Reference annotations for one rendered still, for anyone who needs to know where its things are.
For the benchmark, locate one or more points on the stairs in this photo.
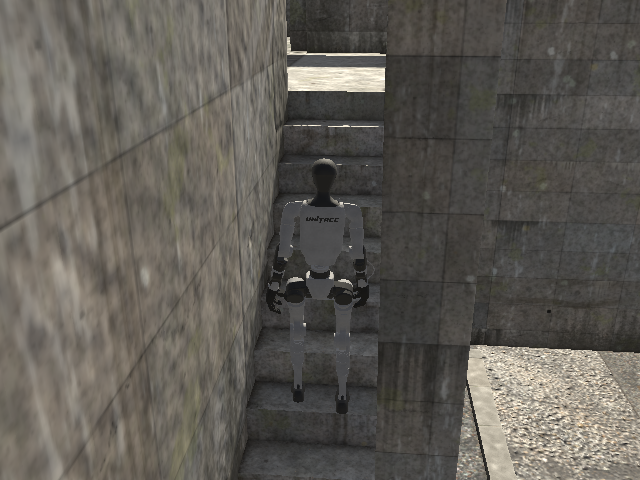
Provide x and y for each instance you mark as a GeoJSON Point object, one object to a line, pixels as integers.
{"type": "Point", "coordinates": [309, 440]}

